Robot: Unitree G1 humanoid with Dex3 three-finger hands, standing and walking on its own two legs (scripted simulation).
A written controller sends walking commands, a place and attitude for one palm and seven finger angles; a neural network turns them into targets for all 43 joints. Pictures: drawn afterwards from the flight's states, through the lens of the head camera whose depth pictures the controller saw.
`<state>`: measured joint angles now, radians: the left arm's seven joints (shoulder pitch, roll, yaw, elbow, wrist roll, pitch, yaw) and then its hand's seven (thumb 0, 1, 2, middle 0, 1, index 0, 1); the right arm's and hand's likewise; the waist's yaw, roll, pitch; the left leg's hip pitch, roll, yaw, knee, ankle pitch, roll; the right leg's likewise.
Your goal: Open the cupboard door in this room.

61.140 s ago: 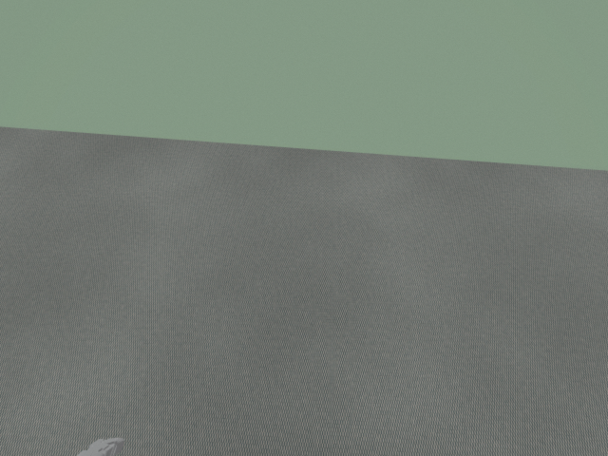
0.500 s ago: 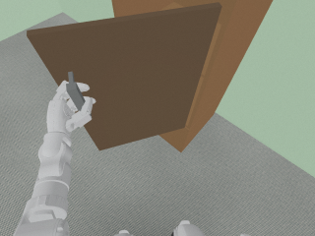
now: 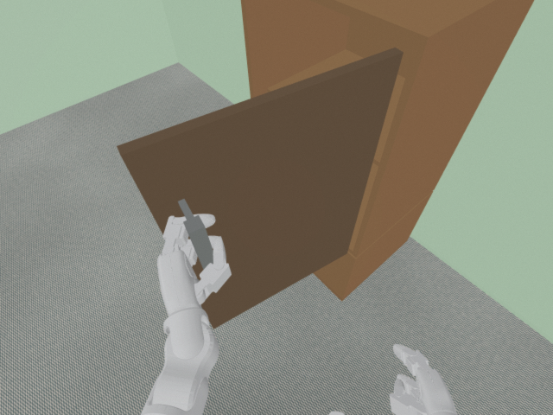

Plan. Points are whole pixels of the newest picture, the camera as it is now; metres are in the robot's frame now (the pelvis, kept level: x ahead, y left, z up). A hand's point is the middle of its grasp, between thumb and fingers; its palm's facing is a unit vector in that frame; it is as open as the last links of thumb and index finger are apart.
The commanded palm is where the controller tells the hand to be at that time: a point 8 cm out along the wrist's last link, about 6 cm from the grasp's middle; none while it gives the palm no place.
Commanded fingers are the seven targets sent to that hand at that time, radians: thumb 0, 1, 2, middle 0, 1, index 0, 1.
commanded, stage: open thumb and fingers to let go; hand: left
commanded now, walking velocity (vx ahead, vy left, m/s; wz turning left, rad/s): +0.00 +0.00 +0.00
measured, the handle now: (198, 239) +0.36 +0.14 +0.05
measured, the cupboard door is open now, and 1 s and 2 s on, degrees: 80 81 82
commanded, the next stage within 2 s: slide the hand sideways off the handle in 0.84 s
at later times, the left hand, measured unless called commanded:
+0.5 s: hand (223, 259) +0.32 +0.09 +0.05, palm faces +0.33 -0.95 +0.00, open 11.9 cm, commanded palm +0.28 +0.14 +0.05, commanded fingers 0.00 -0.50 0.30 -0.28 -1.05 -0.28 -1.05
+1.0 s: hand (220, 267) +0.31 +0.10 +0.05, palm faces +0.24 -0.97 -0.03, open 14.5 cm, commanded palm +0.28 +0.14 +0.05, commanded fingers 0.00 -0.50 0.30 -0.15 -0.30 -0.15 -0.30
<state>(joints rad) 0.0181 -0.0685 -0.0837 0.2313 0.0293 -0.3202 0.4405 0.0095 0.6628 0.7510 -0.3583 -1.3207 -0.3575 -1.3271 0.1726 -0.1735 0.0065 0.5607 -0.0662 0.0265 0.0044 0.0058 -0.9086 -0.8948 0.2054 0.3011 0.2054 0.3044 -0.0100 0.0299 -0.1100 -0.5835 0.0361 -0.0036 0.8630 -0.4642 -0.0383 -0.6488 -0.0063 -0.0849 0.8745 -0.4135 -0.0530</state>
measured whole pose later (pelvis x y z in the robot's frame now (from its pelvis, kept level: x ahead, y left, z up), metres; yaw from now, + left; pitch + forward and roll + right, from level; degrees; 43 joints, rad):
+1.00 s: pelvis -0.03 +0.03 -0.01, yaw +0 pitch +11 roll +0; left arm -0.14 -0.06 -0.14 0.37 0.08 -0.34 0.45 -0.01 -0.50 0.30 -0.46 -0.67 -0.40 -0.69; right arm 0.20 -0.19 0.00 0.61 -0.07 -0.02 0.01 0.01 -0.91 -0.89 0.21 0.30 0.21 0.30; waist 0.00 0.03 -0.10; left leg -0.67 0.00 0.01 0.94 -0.46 0.00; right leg -0.72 -0.04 -0.07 0.92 -0.39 -0.02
